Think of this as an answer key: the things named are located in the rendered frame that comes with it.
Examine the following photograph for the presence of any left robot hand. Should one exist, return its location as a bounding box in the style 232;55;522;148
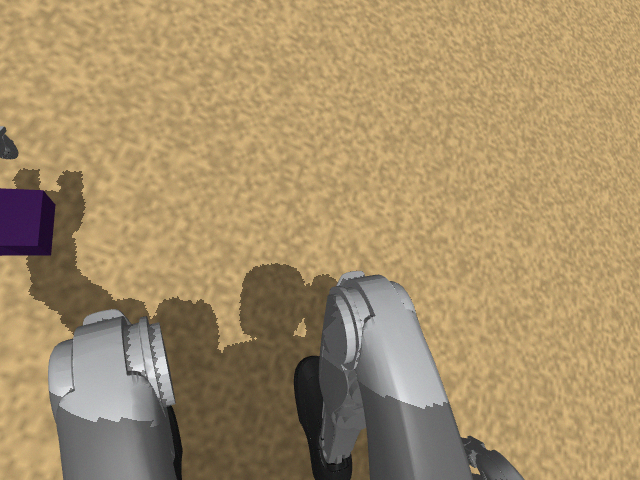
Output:
0;126;18;159

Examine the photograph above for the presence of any right robot hand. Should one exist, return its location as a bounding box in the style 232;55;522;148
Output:
461;436;525;480

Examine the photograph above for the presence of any right robot foot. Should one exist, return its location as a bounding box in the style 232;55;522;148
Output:
294;356;352;480

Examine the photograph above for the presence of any small box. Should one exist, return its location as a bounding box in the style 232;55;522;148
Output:
0;188;55;256

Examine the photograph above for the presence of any left robot foot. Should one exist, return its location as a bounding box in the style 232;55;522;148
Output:
167;405;183;480

